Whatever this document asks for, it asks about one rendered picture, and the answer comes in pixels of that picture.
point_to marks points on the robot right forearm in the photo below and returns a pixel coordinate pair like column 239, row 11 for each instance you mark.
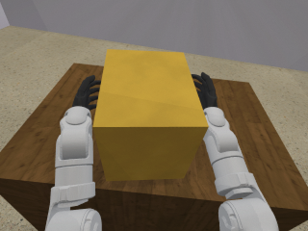
column 233, row 180

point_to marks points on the right robot hand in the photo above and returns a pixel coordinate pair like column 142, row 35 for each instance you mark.
column 207, row 93

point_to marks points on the pedestal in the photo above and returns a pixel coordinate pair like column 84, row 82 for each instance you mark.
column 27, row 168

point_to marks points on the robot right upper arm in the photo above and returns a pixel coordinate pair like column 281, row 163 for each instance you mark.
column 249, row 214

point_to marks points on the left robot hand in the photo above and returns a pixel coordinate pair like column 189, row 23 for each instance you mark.
column 82, row 97

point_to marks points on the robot left upper arm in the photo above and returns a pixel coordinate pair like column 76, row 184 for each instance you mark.
column 75, row 220

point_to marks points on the carton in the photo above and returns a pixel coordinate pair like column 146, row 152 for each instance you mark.
column 149, row 121

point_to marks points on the robot left forearm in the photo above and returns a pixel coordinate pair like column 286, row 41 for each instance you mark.
column 73, row 162

